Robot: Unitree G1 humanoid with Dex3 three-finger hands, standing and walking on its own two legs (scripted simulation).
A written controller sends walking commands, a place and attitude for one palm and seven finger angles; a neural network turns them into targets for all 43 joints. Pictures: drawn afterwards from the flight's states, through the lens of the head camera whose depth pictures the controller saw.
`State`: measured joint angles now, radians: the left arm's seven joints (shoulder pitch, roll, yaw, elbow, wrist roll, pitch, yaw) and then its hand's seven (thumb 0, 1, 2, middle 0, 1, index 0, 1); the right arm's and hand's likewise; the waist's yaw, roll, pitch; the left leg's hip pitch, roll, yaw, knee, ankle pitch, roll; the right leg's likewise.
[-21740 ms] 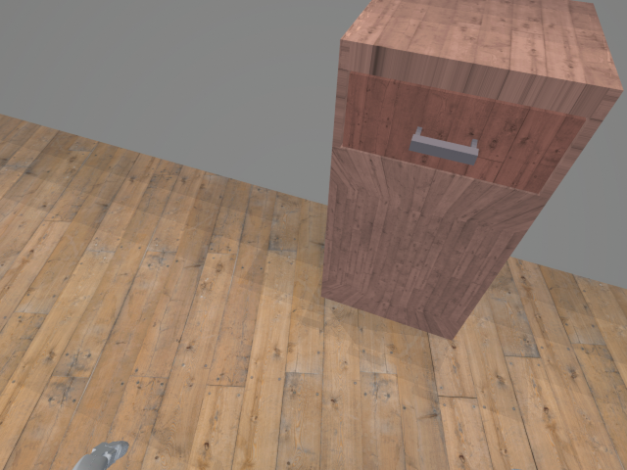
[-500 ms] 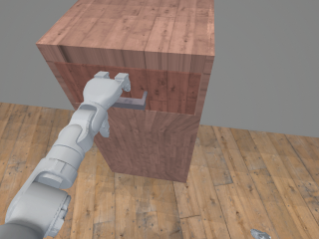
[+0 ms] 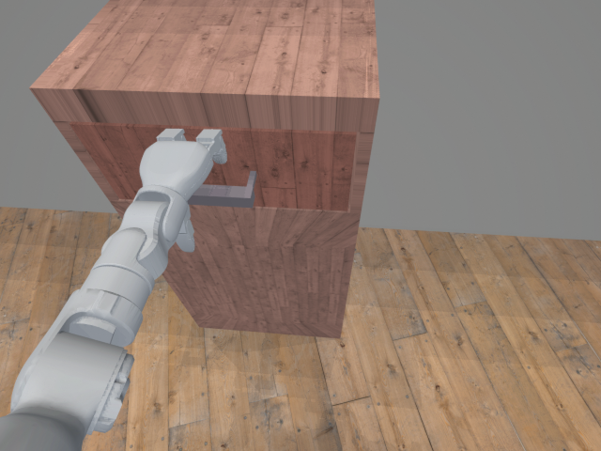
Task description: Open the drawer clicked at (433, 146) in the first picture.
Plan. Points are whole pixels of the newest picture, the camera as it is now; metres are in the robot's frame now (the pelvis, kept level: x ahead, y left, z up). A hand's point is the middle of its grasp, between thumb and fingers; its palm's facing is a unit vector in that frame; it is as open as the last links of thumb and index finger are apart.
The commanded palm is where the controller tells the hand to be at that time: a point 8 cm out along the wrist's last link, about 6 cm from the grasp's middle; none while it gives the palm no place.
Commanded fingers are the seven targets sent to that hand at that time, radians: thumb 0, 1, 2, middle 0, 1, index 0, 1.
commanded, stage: re-aim the fingers above the handle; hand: left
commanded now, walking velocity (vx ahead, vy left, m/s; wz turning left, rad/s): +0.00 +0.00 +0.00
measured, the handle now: (216, 185) +0.51 +0.14 +0.03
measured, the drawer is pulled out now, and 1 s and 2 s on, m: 0.00 0.00 0.00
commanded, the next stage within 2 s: lower the fingers behind the handle in 1.42 s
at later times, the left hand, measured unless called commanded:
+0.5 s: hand (180, 184) +0.46 +0.17 +0.09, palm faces +0.06 -0.01 -1.00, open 13.8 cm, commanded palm +0.42 +0.17 +0.15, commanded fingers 0.00 -0.50 0.30 -0.30 -1.20 -0.30 -1.20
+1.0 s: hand (173, 172) +0.47 +0.18 +0.10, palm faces +0.08 +0.03 -1.00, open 13.6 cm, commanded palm +0.42 +0.18 +0.15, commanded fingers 0.00 -0.50 0.30 -0.30 -1.20 -0.30 -1.20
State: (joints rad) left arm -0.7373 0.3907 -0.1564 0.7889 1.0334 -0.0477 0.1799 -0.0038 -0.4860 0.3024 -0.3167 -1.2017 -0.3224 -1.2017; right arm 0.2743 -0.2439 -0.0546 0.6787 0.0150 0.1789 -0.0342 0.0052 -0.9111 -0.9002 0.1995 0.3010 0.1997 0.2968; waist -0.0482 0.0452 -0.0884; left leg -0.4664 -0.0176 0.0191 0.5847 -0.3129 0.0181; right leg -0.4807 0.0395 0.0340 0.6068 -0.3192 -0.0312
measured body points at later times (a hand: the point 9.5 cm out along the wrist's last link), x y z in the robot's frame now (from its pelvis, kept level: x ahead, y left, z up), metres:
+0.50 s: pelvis +0.00 +0.00 +0.00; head +0.05 -0.02 +0.45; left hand +0.45 +0.17 +0.15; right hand +0.11 -0.25 -0.14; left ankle -0.02 +0.11 -0.73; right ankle -0.02 -0.10 -0.73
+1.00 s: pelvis +0.00 +0.00 +0.00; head +0.05 -0.02 +0.45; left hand +0.46 +0.18 +0.16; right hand +0.08 -0.25 -0.14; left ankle -0.02 +0.11 -0.73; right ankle -0.02 -0.10 -0.73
